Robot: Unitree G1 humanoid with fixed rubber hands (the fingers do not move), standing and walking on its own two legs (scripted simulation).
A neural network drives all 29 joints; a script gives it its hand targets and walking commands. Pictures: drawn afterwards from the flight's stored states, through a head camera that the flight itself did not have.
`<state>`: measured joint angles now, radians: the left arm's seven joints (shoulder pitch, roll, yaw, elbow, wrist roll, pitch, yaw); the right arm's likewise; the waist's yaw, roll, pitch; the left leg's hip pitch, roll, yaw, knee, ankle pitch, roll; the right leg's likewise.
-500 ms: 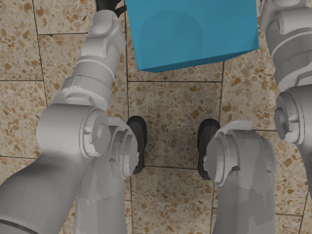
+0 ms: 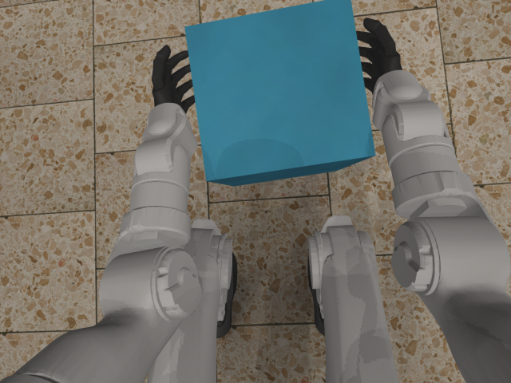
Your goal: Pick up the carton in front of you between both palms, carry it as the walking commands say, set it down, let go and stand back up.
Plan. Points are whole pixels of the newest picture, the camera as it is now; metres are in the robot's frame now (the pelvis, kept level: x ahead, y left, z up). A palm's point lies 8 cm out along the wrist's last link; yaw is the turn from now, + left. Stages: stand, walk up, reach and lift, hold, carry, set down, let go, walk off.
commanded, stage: reach and lift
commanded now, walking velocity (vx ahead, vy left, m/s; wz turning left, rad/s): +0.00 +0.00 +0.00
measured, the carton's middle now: (277, 115) +0.50 -0.03 -0.15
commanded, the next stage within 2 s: none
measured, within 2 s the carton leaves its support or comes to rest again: neither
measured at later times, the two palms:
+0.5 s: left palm (104, 72) +0.47 +0.13 +0.08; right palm (432, 46) +0.48 -0.17 +0.07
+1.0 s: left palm out of the picture +0.44 +0.13 +0.24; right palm out of the picture +0.43 -0.16 +0.23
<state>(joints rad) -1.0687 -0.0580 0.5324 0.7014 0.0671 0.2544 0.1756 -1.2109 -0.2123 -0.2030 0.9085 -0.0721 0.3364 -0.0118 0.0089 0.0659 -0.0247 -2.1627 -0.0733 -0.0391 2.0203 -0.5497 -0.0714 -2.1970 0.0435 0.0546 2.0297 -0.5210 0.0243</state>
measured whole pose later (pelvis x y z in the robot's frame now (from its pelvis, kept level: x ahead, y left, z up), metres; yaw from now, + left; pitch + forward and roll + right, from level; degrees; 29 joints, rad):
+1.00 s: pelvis +0.07 +0.00 +0.27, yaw -2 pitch +24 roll +0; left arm -0.49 -0.17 0.41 0.54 0.20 0.31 0.08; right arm -0.50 0.08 -0.32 0.58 -0.22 0.37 0.00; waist 0.01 0.03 -0.21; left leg -1.09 -0.05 -0.07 1.11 -0.44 -0.02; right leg -1.10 0.03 0.06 1.10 -0.42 0.02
